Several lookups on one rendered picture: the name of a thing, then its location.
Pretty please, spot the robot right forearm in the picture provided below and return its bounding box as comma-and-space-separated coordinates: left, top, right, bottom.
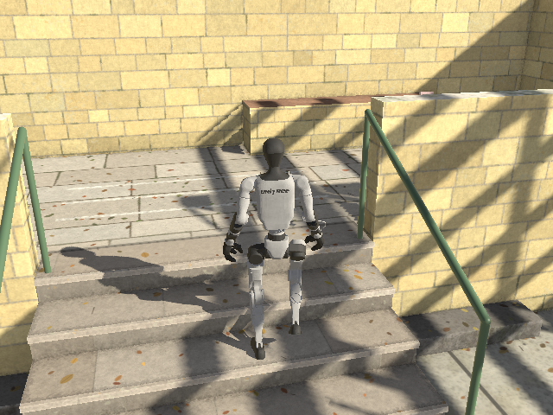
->
306, 209, 322, 239

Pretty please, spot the robot right upper arm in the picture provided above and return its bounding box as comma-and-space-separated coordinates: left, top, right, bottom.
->
293, 175, 315, 222

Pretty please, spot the robot left forearm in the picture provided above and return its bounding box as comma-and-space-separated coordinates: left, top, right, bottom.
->
225, 212, 243, 246

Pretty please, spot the robot right hand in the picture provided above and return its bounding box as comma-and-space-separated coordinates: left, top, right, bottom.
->
304, 235, 324, 251

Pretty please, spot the robot left upper arm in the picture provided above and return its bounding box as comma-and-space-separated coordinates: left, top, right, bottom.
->
235, 176, 257, 225

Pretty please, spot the robot head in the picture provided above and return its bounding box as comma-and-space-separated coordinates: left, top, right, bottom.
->
260, 138, 289, 181

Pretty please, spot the robot left hand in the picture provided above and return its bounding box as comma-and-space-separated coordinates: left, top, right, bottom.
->
223, 242, 243, 262

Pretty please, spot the robot left foot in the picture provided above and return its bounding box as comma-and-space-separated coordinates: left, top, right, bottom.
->
251, 337, 265, 360

